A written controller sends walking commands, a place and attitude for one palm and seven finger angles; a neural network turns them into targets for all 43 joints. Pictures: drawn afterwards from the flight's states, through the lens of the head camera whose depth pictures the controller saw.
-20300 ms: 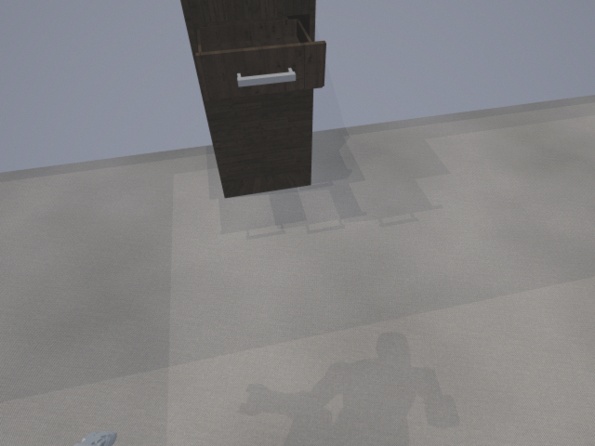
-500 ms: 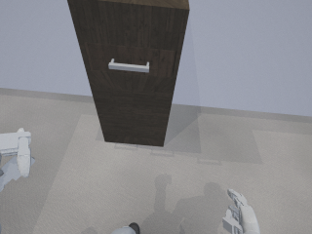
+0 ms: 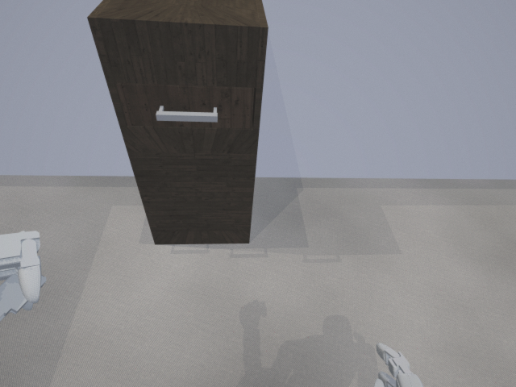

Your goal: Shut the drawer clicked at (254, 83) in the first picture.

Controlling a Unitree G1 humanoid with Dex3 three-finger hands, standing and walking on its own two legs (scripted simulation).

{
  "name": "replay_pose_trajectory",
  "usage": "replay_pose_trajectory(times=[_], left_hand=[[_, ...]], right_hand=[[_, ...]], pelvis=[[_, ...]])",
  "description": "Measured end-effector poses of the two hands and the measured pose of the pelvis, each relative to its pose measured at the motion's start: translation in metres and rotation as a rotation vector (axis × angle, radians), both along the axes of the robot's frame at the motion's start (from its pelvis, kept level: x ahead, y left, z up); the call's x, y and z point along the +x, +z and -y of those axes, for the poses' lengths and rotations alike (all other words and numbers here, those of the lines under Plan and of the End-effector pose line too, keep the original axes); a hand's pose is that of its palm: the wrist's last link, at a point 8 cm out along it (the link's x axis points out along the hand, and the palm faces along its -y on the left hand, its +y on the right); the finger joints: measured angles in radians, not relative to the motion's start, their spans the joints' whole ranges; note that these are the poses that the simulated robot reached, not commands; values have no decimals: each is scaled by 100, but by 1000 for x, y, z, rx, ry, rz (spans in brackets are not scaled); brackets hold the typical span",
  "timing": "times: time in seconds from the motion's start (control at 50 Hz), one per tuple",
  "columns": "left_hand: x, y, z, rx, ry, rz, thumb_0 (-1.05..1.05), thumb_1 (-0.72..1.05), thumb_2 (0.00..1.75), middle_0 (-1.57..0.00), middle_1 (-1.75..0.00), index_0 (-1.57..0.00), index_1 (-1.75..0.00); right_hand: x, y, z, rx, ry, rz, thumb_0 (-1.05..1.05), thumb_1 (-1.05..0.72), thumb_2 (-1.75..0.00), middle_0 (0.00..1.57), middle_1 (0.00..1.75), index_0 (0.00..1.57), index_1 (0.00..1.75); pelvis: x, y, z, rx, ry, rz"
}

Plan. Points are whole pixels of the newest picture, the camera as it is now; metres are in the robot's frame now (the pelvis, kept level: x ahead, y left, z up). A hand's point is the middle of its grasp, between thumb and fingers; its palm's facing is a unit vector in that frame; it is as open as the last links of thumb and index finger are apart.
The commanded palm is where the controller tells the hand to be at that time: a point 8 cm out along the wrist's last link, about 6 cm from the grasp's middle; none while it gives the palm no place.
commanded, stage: stop stepping back and stand still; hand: left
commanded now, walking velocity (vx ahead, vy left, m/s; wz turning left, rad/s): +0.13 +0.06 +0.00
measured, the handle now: (188, 113) +0.84 +0.23 -0.04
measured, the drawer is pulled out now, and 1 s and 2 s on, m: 0.00 0.00 0.00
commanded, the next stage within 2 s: let the arm hang, fingers relaxed in 0.32 s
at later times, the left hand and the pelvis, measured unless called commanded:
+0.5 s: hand (67, 306) +0.20 +0.26 +0.07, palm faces +0.25 -0.85 -0.47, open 3.2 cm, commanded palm none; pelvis -0.01 +0.01 -0.01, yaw +1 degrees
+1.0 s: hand out of the picture -0.07 +0.21 -0.16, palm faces +0.04 -0.96 -0.26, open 5.3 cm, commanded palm none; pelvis +0.00 +0.01 +0.00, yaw +2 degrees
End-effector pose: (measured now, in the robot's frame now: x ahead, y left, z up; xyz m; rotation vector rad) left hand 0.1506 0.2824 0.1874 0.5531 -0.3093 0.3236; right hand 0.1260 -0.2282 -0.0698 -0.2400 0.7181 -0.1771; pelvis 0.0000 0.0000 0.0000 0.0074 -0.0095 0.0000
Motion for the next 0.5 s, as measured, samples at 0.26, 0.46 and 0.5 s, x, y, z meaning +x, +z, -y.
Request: replay_pose_trajectory(times=[0.26, 0.46, 0.5], left_hand=[[-17, -9, -2, -61, 27, -11, 1, 89, 90, -141, -159, -141, -160], [6, -32, -6, -42, 17, -129, 1, 89, 90, -141, -159, -141, -160], [19, -88, -14, -120, 43, -358, 1, 90, 90, -139, -158, -139, -158]], right_hand=[[-4, -9, 9, -13, -21, -9, 2, -90, -90, 20, 30, 21, 30], [19, -10, -1, 34, 59, 9, 1, -90, -90, 20, 30, 20, 30], [21, -26, 2, 50, 77, -58, 1, -90, -90, 20, 30, 21, 30]], pelvis=[[-7, -4, -5, -26, -5, 31], [-4, -2, -5, -24, 16, -1], [-5, -6, -8, -27, 26, -6]])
